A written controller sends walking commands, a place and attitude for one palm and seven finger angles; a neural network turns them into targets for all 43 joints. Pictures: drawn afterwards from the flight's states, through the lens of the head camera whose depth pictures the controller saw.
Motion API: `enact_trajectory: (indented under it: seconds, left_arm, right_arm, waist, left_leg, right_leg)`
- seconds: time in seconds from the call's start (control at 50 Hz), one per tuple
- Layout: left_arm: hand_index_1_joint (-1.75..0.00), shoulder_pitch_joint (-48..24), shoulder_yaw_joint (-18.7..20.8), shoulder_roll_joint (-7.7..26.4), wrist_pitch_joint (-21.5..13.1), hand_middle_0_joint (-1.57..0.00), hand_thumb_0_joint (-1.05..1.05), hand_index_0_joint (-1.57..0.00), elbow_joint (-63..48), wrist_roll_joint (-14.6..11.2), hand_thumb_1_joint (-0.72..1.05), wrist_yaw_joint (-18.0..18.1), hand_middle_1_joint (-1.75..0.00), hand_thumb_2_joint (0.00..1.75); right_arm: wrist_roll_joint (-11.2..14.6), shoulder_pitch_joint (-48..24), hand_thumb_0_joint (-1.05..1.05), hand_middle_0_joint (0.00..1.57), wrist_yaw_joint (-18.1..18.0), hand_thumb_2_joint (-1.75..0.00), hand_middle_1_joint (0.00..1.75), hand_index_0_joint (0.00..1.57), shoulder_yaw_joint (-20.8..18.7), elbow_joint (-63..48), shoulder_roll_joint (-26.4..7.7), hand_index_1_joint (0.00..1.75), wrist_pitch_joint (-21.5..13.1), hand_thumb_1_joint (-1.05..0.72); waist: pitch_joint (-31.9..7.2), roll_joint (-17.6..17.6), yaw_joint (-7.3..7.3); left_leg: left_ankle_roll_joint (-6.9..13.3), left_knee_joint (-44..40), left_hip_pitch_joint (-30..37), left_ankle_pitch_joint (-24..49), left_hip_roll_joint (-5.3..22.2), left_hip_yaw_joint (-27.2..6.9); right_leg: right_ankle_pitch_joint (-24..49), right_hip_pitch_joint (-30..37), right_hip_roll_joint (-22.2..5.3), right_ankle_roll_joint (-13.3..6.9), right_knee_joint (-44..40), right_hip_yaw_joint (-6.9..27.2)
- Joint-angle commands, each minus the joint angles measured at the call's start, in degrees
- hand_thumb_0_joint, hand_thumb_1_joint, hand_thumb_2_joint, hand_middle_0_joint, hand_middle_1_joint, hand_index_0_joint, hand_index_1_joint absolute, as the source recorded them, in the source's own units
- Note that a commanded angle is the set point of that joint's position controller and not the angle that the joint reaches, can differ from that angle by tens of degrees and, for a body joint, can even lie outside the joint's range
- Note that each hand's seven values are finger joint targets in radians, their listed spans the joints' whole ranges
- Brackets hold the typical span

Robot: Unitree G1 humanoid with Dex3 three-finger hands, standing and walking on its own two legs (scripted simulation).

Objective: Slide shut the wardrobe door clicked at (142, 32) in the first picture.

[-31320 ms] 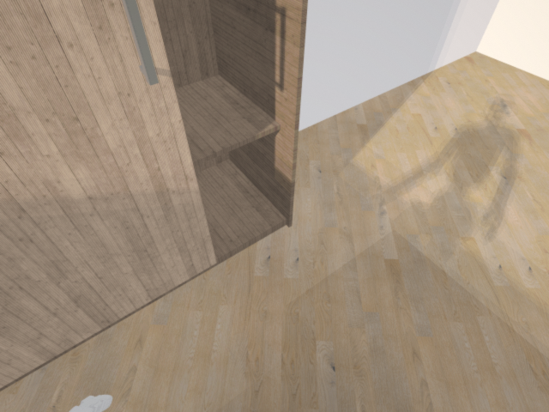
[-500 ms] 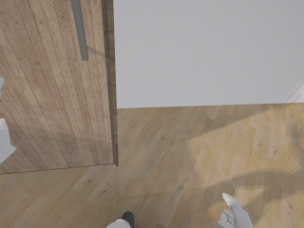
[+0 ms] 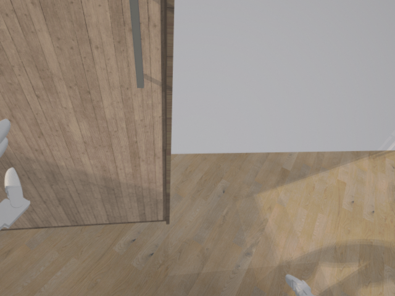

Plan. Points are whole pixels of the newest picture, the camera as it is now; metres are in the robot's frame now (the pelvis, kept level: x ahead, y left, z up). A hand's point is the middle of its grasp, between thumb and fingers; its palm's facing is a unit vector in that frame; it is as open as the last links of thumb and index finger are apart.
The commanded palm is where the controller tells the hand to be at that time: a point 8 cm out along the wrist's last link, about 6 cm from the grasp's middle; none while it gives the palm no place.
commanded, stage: stop stepping back and stand still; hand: left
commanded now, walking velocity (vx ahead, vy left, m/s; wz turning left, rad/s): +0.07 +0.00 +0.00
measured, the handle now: (137, 39) +0.64 +0.23 +0.25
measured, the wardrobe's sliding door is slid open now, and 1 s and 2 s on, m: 0.01 0.01 0.01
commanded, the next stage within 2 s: let the arm hang, fingers relaxed in 0.60 s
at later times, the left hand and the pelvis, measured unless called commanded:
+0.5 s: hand (30, 188) +0.22 +0.29 +0.15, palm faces +0.48 -0.75 -0.44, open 7.4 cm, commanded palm +0.16 +0.32 +0.18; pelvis +0.03 +0.02 +0.00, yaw +2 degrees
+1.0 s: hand out of the picture +0.08 +0.23 -0.16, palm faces -0.04 -0.97 -0.22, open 7.4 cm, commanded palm none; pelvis +0.01 +0.03 +0.00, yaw +3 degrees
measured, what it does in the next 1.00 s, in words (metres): stands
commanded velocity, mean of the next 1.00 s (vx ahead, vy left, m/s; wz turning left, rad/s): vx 0.00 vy -0.02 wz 0.00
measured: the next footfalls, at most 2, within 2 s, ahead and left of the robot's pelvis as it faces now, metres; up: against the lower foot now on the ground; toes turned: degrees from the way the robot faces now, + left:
none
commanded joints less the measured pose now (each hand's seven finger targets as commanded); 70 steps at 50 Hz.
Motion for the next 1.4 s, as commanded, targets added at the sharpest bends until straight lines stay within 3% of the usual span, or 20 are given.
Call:
enact_trajectory:
  seconds: [0.0,0.02,0.06,0.1,0.14,0.2,0.24,0.26,0.28,0.32,0.42,0.66,0.68,0.7,0.76,0.8,0.84,0.9,1.02,1.38]
  left_arm:
    - [-0.3,-12.98,2.02,6.64,-1.31,-0.2,0.0,-0.2,-6.79,0.17,0.9,2.19,-0.3,0.9]
    - [-0.3,-14.44,1.56,6.62,-1.78,-0.2,0.0,-0.2,-9.8,0.11,0.9,2.28,-0.3,0.9]
    - [-0.3,-15.34,1.99,7.29,-2.54,-0.2,0.0,-0.2,-14.91,0.2,0.9,2.57,-0.3,0.9]
    - [-0.3,-11.55,5.13,9.31,-2.86,-0.2,0.0,-0.2,-13.24,0.37,0.9,1.81,-0.3,0.9]
    - [-0.3,-8.44,5.86,9.18,-3.05,-0.2,0.0,-0.2,-15.68,0.9,0.9,1.72,-0.3,0.9]
    - [-0.3,-2.35,7.65,9.23,-2.99,-0.2,0.0,-0.2,-14.35,0.75,0.9,1.74,-0.3,0.9]
    - [-0.3,-2.67,8.45,9.44,-2.79,-0.2,0.0,-0.2,-10.99,0.1,0.9,1.43,-0.3,0.9]
    - [-0.3,-0.91,7.56,8.05,-1.93,-0.2,0.0,-0.2,-8.91,-0.64,0.9,1.38,-0.3,0.9]
    - [-0.3,-1.68,7.1,8.24,-1.77,-0.2,0.0,-0.2,-8.38,-0.98,0.9,1.5,-0.3,0.9]
    - [-0.3,-3.82,6.59,8.05,-2.07,-0.2,0.0,-0.2,-7.41,-0.88,0.9,1.83,-0.3,0.9]
    - [-0.3,-4.36,5.46,7.97,-2.34,-0.2,0.0,-0.2,-8.82,-0.1,0.9,1.58,-0.3,0.9]
    - [-0.3,0.65,7.4,8.3,-2.11,-0.2,0.0,-0.2,-9.88,-1.03,0.9,1.94,-0.3,0.9]
    - [-0.3,-4.43,-17.74,0.13,5.86,-0.2,0.0,-0.2,34.94,3.8,0.9,-7.12,-0.3,0.9]
    - [-0.3,-5.37,-16.2,0.66,9.29,-0.2,0.0,-0.2,36.09,2.93,0.9,-8.2,-0.3,0.9]
    - [-0.3,-12.78,-17.69,1.49,9.55,-0.2,0.0,-0.2,44.47,3.29,0.9,-8.58,-0.3,0.9]
    - [-0.3,-16.5,-18.45,3.29,9.58,-0.2,0.0,-0.2,51.59,3.1,0.9,-8.51,-0.3,0.9]
    - [-0.3,-19.9,-19.32,4.35,9.84,-0.2,0.0,-0.2,59.23,2.97,0.9,-8.35,-0.3,0.9]
    - [-0.3,-22.04,-20.83,4.02,10.47,-0.2,0.0,-0.2,68.97,2.58,0.9,-8.09,-0.3,0.9]
    - [-0.3,-21.99,-21.28,3.16,9.83,-0.2,0.0,-0.2,81.87,2.16,0.9,-8.07,-0.3,0.9]
    - [-0.3,-24.19,-21.24,3.93,9.66,-0.2,0.0,-0.2,91.57,2.03,0.9,-7.73,-0.3,0.9]
  right_arm:
    - [0.19,-7.4,0.0,0.2,-2.8,-0.9,0.3,0.2,-3.3,-8.33,-8.72,0.3,-3.95,-0.9]
    - [0.28,-7.04,0.0,0.2,-3.03,-0.9,0.3,0.2,-3.61,-8.82,-9.38,0.3,-4.6,-0.9]
    - [1.06,-8.41,0.0,0.2,-2.98,-0.9,0.3,0.2,-4.04,-11.21,-11.14,0.3,-5.24,-0.9]
    - [0.24,-8.88,0.0,0.2,-2.03,-0.9,0.3,0.2,-3.76,-9.27,-9.26,0.3,-5.59,-0.9]
    - [0.16,-8.7,0.0,0.2,-0.92,-0.9,0.3,0.2,-3.55,-9.83,-8.55,0.3,-5.67,-0.9]
    - [0.55,-7.53,0.0,0.2,-0.22,-0.9,0.3,0.2,-3.95,-11.03,-8.98,0.3,-5.27,-0.9]
    - [0.6,-6.78,0.0,0.2,0.1,-0.9,0.3,0.2,-4.34,-10.93,-8.4,0.3,-4.86,-0.9]
    - [1.31,-6.26,0.0,0.2,0.08,-0.9,0.3,0.2,-4.94,-10.82,-8.76,0.3,-4.61,-0.9]
    - [1.48,-6.41,0.0,0.2,0.0,-0.9,0.3,0.2,-4.32,-10.3,-8.04,0.3,-4.45,-0.9]
    - [1.53,-6.42,0.0,0.2,-0.33,-0.9,0.3,0.2,-3.8,-9.69,-7.9,0.3,-4.45,-0.9]
    - [1.56,-8.22,0.0,0.2,-1.36,-0.9,0.3,0.2,-3.71,-10.47,-8.77,0.3,-4.06,-0.9]
    - [1.74,-8.58,0.0,0.2,-1.46,-0.9,0.3,0.2,-4.31,-12.44,-9.04,0.3,-2.89,-0.9]
    - [0.84,-12.41,0.0,0.2,3.72,-0.9,0.3,0.2,-6.82,2.25,-20.58,0.3,-4.88,-0.9]
    - [1.6,-8.84,0.0,0.2,3.63,-0.9,0.3,0.2,-6.99,1.09,-18.09,0.3,-1.4,-0.9]
    - [0.32,-8.78,0.0,0.2,3.43,-0.9,0.3,0.2,-5.65,1.46,-18.44,0.3,1.32,-0.9]
    - [0.01,-9.85,0.0,0.2,3.35,-0.9,0.3,0.2,-5.29,2.67,-19.89,0.3,2.26,-0.9]
    - [-0.31,-10.72,0.0,0.2,3.27,-0.9,0.3,0.2,-5.0,5.01,-20.16,0.3,3.2,-0.9]
    - [-0.59,-12.19,0.0,0.2,3.28,-0.9,0.3,0.2,-3.89,8.58,-19.41,0.3,4.28,-0.9]
    - [-0.23,-9.78,0.0,0.2,2.48,-0.9,0.3,0.2,-3.49,15.72,-17.98,0.3,4.49,-0.9]
    - [-0.05,-9.09,0.0,0.2,1.97,-0.9,0.3,0.2,-4.03,23.34,-18.55,0.3,4.54,-0.9]
  waist:
    - [3.85,1.66,-2.11]
    - [2.54,6.06,-2.21]
    - [2.34,19.53,-1.67]
    - [3.28,17.86,-1.82]
    - [4.02,16.27,-0.93]
    - [0.58,10.98,-0.82]
    - [0.9,0.37,-1.22]
    - [1.27,-3.32,-1.57]
    - [1.41,-2.24,-1.85]
    - [0.9,-0.32,-2.06]
    - [-2.83,7.84,-1.1]
    - [-2.63,6.44,-1.06]
    - [0.16,7.09,-3.47]
    - [-3.94,7.23,-2.77]
    - [-2.49,-2.76,-1.73]
    - [-1.5,-5.33,-1.54]
    - [-0.47,-4.11,-1.6]
    - [2.56,4.85,-1.12]
    - [0.52,9.0,-1.59]
    - [3.47,3.02,-1.48]
  left_leg:
    - [1.08,-18.87,16.34,2.12,0.65,2.87]
    - [1.93,-24.71,18.13,-0.73,1.76,-0.06]
    - [7.02,-35.18,19.23,-0.17,13.97,-20.66]
    - [8.56,-43.25,8.28,-12.53,16.27,-26.5]
    - [7.7,-40.42,5.62,-8.21,14.04,-19.38]
    - [2.64,-30.56,3.75,-1.03,7.14,-6.22]
    - [0.3,-19.15,5.67,0.3,1.46,-0.53]
    - [-0.21,-12.88,7.39,3.39,0.17,-0.84]
    - [-0.32,-10.9,7.91,4.77,0.28,-1.39]
    - [0.01,-16.16,9.89,7.39,0.83,-2.21]
    - [2.36,-26.31,16.85,28.84,5.94,-6.98]
    - [1.17,-26.09,13.93,19.72,3.37,-4.03]
    - [1.58,-16.36,11.33,27.21,4.49,-4.27]
    - [0.97,-18.29,12.97,24.5,5.06,-4.49]
    - [3.23,-20.65,8.6,22.18,5.58,-8.93]
    - [3.64,-22.04,9.05,21.22,4.58,-9.58]
    - [3.39,-23.86,10.55,19.13,3.49,-9.18]
    - [3.21,-29.45,10.2,11.3,3.25,-9.65]
    - [2.48,-32.27,15.13,7.39,2.86,-8.43]
    - [2.36,-35.72,18.38,13.07,4.44,-8.45]
  right_leg:
    - [-21.56,-13.55,-12.63,-4.57,-9.61,9.59]
    - [-18.62,-12.18,-10.29,-2.78,-3.57,7.71]
    - [-8.98,-14.86,-1.07,2.56,14.27,0.93]
    - [-13.85,-8.58,-0.97,3.03,21.27,3.89]
    - [-9.61,-2.99,-1.95,2.76,12.93,3.32]
    - [-2.22,6.59,-1.76,1.7,-2.49,2.47]
    - [-4.0,-0.15,-8.62,-1.67,-9.12,14.56]
    - [-3.44,-3.69,-13.0,-4.06,-12.19,20.84]
    - [-0.5,-4.12,-14.73,-5.18,-12.54,22.03]
    - [6.63,-2.04,-13.62,-4.39,-8.76,16.84]
    - [16.31,1.31,-4.14,2.53,-0.03,5.99]
    - [13.93,2.74,-5.59,1.68,-4.71,8.74]
    - [26.98,-3.06,-10.41,1.37,3.79,6.13]
    - [21.81,-3.32,-9.93,1.27,2.56,8.12]
    - [12.05,-2.83,-7.22,1.05,3.88,5.55]
    - [10.36,-1.96,-7.84,0.05,1.95,6.86]
    - [8.45,-1.49,-8.27,-0.5,-0.19,7.92]
    - [-0.12,-0.64,-7.04,-0.09,-3.77,8.4]
    - [-1.83,1.69,-7.48,-0.4,-9.59,9.38]
    - [2.77,3.7,-7.96,0.31,-13.02,7.24]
